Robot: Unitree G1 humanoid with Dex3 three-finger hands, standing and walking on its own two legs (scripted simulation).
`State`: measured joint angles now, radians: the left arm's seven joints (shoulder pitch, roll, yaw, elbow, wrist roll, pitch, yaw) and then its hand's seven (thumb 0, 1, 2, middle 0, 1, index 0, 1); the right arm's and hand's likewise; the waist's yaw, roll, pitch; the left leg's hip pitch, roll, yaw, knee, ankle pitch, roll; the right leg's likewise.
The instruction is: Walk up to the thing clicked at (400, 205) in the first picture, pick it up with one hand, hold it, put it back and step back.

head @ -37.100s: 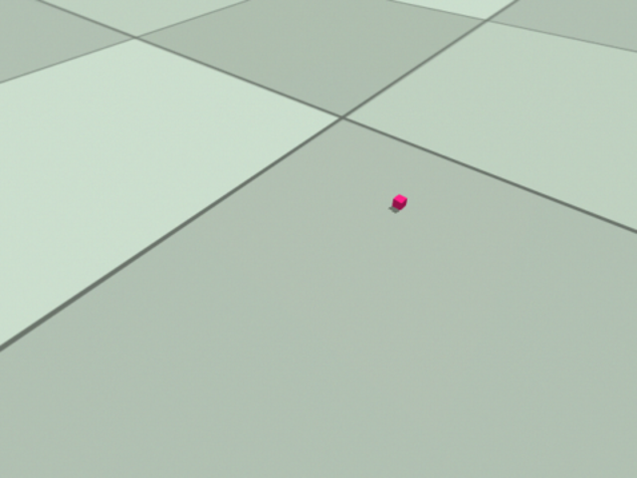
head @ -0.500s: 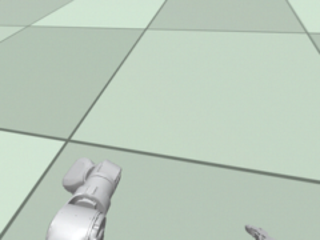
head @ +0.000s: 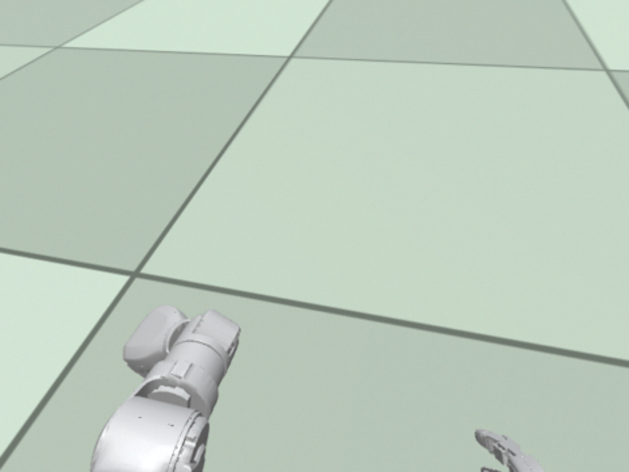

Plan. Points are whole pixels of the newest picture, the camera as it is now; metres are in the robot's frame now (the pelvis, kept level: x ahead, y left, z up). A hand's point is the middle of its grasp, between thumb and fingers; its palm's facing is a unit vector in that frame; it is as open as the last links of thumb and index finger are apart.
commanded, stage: hold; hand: left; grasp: from above
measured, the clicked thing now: (182, 364) +0.32 +0.24 -0.08
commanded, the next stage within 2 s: crouch in 0.36 s
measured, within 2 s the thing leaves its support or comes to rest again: neither
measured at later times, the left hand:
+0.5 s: hand (182, 351) +0.32 +0.22 -0.03, palm faces -0.12 -0.42 -0.90, open 7.4 cm
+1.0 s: hand (197, 394) +0.31 +0.24 -0.17, palm faces -0.21 -0.35 -0.91, open 7.4 cm
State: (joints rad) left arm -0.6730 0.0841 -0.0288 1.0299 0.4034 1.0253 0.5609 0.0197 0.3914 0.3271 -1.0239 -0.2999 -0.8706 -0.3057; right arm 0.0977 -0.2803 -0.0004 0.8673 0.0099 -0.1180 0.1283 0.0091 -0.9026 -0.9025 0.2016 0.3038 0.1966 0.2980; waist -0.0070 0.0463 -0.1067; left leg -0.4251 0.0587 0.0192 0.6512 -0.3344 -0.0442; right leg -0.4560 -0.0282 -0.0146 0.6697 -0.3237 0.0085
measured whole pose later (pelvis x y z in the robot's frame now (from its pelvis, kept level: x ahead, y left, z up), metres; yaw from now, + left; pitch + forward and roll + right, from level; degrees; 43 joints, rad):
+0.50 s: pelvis +0.01 +0.00 +0.00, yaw +0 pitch +7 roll +0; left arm -0.69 0.09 -0.02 1.06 0.43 1.01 0.54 0.03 0.40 0.30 -1.04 -0.27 -0.89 -0.27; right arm 0.11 -0.28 -0.02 0.87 0.02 -0.11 0.13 0.01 -0.90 -0.90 0.20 0.30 0.20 0.30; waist -0.01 0.05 -0.11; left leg -0.42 0.06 0.02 0.63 -0.33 -0.05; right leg -0.45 -0.03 -0.02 0.65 -0.33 0.01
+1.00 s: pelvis -0.03 +0.00 -0.07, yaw -1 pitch +22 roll +0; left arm -0.85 0.21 0.15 1.43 0.54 0.70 0.71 0.02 0.44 0.29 -0.98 -0.35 -0.85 -0.29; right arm 0.16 -0.28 -0.06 0.89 -0.07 -0.17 0.16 0.00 -0.87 -0.89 0.20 0.30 0.20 0.30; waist -0.09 -0.01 -0.17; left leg -1.03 0.08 -0.01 1.13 -0.48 -0.06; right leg -1.05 -0.01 -0.01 1.12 -0.45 0.00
